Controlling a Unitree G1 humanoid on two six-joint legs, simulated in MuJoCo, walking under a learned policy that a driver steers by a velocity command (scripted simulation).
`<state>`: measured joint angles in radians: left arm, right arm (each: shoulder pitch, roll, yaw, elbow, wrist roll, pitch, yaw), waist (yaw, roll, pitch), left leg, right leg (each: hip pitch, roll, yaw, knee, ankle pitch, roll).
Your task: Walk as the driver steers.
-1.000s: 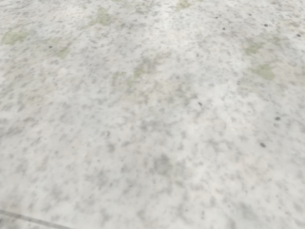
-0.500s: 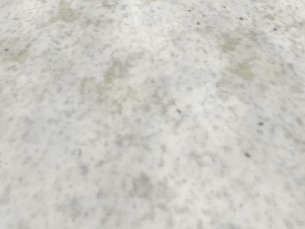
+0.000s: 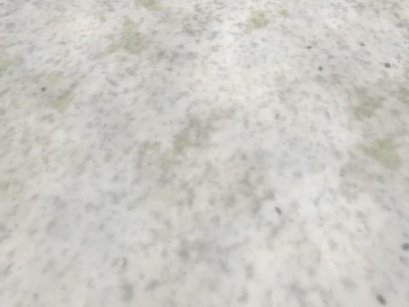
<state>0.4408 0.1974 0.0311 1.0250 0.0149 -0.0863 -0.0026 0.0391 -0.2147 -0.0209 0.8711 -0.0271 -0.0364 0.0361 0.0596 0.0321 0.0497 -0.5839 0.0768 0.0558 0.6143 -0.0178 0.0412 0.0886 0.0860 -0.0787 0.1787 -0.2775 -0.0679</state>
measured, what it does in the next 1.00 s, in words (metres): walks ahead, turning right: left foot, then right foot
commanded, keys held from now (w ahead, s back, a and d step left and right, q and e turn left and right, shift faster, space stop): w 0.04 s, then w+e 0.06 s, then e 0.78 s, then no key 0.12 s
